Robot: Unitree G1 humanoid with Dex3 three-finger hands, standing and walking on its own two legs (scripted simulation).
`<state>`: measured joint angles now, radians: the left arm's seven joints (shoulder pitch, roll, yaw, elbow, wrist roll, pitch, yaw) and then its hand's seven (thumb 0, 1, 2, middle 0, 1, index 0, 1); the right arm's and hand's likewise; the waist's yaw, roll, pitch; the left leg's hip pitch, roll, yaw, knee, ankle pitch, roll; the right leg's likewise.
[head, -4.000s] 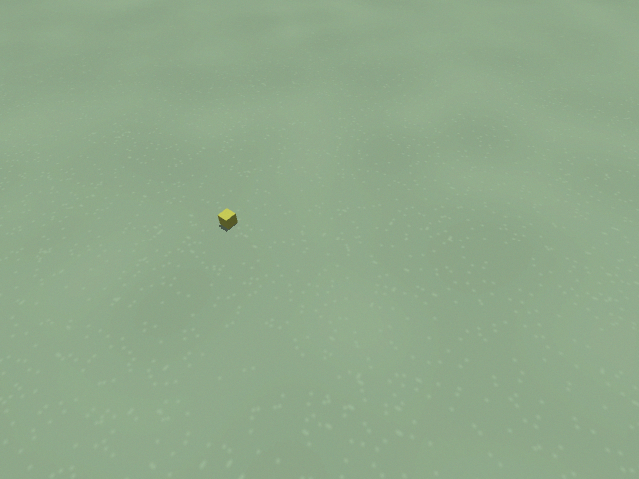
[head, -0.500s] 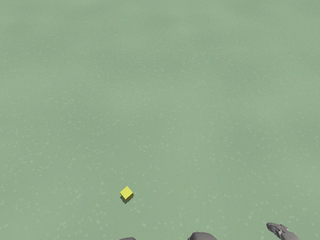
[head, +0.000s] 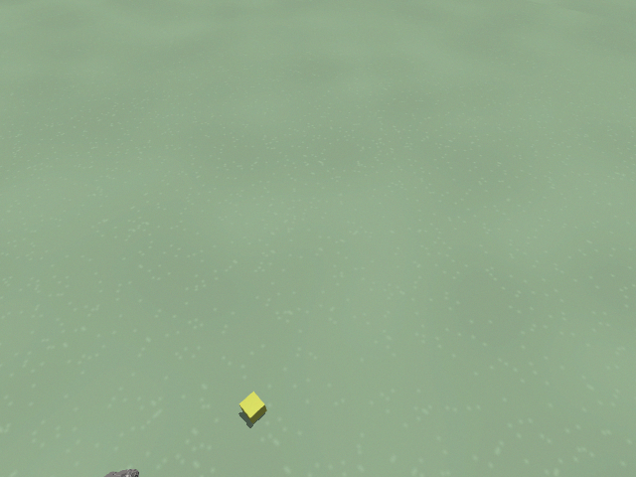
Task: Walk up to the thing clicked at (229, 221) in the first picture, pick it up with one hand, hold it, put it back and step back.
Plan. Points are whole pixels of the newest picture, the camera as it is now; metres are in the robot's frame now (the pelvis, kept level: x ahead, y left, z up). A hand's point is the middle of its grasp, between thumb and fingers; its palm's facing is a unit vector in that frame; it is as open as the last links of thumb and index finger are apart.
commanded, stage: walk up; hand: left
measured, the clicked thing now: (253, 407) +0.45 +0.21 -0.75
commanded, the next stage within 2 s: none
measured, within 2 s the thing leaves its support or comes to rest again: neither
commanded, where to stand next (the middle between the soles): +0.10 +0.01 m, yaw +0 degrees
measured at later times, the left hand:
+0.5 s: hand out of the picture +0.07 +0.26 -0.15, palm faces +0.01 -0.94 -0.34, open 7.3 cm
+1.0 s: hand out of the picture +0.08 +0.32 -0.16, palm faces +0.02 -0.92 -0.38, open 7.3 cm
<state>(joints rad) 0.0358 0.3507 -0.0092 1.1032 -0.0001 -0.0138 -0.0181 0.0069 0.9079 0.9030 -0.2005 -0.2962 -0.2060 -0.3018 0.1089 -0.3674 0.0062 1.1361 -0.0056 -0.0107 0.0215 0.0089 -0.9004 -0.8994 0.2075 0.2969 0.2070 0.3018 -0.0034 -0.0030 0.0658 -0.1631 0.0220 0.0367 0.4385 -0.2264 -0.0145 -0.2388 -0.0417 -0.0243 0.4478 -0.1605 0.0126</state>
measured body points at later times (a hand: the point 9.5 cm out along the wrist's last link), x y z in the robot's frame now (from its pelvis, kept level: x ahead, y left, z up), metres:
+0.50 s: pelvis +0.01 +0.00 +0.01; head +0.02 +0.00 +0.46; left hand +0.07 +0.31 -0.13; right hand +0.10 -0.29 -0.13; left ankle +0.01 +0.13 -0.74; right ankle +0.05 -0.13 -0.74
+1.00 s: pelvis +0.06 +0.04 -0.01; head +0.07 +0.04 +0.44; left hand +0.08 +0.37 -0.13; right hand +0.13 -0.29 -0.12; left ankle +0.03 +0.15 -0.74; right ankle +0.06 -0.11 -0.72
